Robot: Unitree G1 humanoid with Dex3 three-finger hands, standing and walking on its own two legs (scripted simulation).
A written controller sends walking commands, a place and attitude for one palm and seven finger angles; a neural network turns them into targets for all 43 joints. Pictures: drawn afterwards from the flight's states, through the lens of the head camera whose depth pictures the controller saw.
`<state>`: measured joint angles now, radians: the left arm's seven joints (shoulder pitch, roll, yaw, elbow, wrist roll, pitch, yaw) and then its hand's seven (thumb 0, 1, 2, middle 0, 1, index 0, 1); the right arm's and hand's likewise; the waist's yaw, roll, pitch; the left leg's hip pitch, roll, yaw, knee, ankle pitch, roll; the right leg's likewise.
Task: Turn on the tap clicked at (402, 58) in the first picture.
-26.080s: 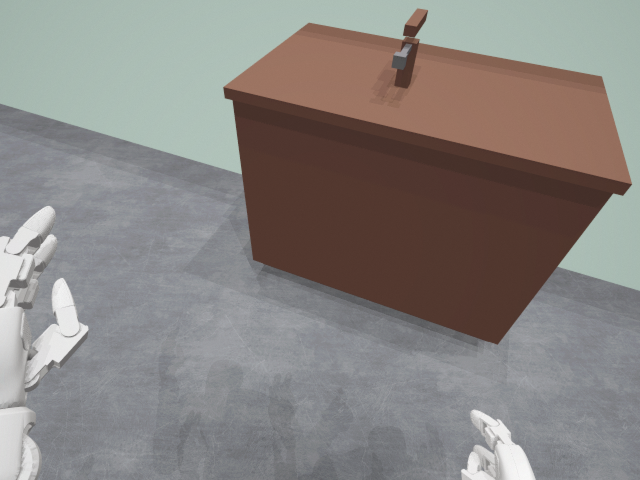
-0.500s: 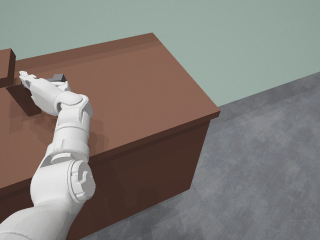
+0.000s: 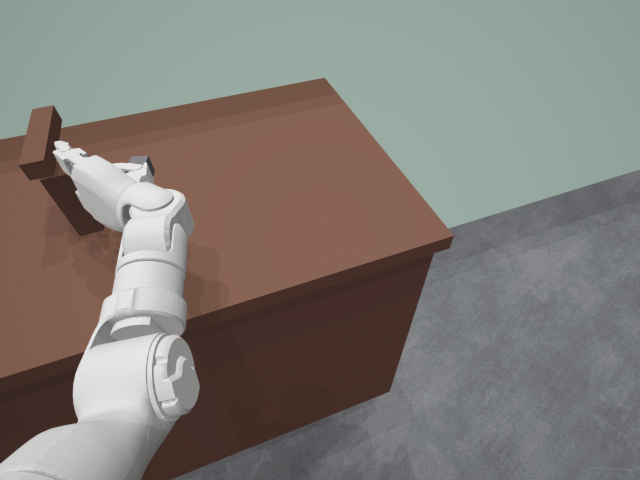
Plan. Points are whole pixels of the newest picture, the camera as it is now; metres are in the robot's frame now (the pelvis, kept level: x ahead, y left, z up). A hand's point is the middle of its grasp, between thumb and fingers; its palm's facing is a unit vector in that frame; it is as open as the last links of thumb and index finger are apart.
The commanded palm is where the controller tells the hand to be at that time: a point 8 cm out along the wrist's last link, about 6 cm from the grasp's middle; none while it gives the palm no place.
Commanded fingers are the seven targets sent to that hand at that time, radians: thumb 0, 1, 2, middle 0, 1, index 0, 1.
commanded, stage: lift the hand up off the lever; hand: left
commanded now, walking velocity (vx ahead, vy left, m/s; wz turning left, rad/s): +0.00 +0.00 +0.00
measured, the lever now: (141, 170) +0.50 +0.26 +0.13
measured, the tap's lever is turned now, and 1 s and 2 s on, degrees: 74 74 74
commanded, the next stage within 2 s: draw the hand back beside the body in 1.38 s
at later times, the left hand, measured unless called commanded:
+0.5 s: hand (135, 166) +0.44 +0.23 +0.19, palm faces +0.82 -0.56 -0.08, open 7.8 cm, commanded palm +0.39 +0.25 +0.19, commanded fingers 0.00 0.90 0.90 -0.15 -0.15 -0.15 -0.15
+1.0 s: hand (142, 159) +0.43 +0.21 +0.20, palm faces +0.81 -0.58 -0.09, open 7.8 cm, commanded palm +0.38 +0.24 +0.21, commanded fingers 0.00 0.90 0.90 -0.15 -0.15 -0.15 -0.15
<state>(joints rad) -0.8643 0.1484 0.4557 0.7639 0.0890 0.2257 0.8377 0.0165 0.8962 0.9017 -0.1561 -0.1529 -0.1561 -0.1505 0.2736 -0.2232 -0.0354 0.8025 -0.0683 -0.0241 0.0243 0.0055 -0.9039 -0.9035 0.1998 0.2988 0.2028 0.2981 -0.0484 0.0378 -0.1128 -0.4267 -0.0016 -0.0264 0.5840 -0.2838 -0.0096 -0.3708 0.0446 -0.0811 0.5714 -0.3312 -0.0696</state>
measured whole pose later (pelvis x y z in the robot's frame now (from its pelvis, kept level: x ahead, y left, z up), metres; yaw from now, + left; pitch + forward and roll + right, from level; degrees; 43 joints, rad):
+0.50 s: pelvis -0.01 +0.00 +0.00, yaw +0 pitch +5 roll +0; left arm -0.86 0.15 0.43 0.71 0.07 0.30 0.82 0.02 0.90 0.90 -0.16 -0.15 -0.16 -0.15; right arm 0.24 -0.23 -0.03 0.82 -0.05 -0.05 0.00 0.01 -0.90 -0.90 0.20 0.30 0.20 0.30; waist -0.03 0.04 -0.10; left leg -0.37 0.00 -0.02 0.54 -0.25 -0.01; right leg -0.32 0.04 -0.08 0.53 -0.30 -0.07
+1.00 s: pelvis -0.01 +0.00 +0.01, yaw -1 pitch +4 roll +0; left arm -0.89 0.11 0.41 0.69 0.06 0.37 0.85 0.02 0.90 0.90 -0.16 -0.15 -0.16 -0.15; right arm 0.21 -0.22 -0.02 0.83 -0.04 -0.05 0.00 0.01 -0.90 -0.90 0.20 0.30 0.20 0.30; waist -0.01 0.05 -0.10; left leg -0.33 0.00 -0.01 0.50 -0.23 -0.01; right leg -0.29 0.04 -0.07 0.50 -0.28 -0.07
